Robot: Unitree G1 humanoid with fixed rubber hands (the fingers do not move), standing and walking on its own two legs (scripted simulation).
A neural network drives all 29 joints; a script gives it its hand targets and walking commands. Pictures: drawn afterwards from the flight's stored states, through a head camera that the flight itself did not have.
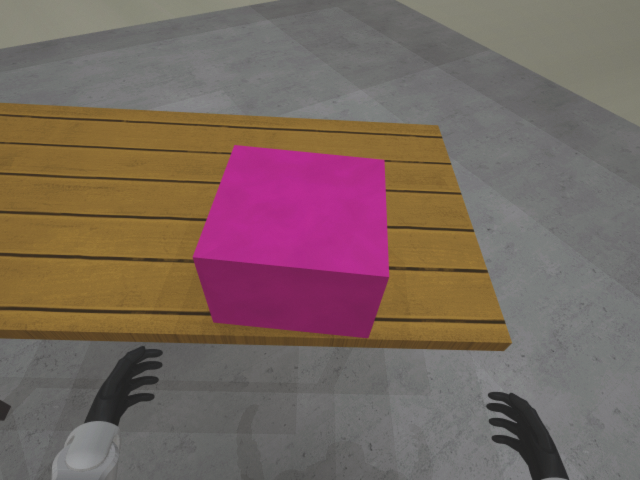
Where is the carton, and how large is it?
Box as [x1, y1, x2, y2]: [193, 145, 388, 337]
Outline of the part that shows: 234,145 193,255 195,266 213,322 368,337 388,278 384,161 381,159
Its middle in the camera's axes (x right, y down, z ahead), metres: -0.04 +0.00 +0.66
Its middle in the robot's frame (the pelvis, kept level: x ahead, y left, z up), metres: +0.48 +0.06 -0.04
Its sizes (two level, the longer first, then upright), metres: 0.263 0.248 0.182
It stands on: a table, 0.65 m high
